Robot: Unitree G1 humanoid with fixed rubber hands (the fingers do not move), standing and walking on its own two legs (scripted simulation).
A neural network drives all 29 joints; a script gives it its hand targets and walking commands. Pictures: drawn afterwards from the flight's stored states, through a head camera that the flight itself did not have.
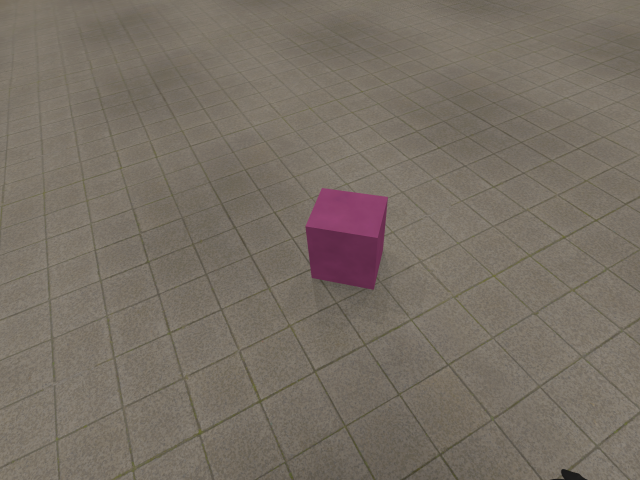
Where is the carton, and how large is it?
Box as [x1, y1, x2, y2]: [305, 188, 387, 289]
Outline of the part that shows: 322,188 305,226 312,277 373,289 382,251 387,197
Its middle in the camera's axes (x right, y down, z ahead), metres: +0.10 -0.02 +1.49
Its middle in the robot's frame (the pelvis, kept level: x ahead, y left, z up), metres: +1.07 -0.01 -0.62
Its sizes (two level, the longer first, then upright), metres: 0.255 0.215 0.296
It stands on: the floor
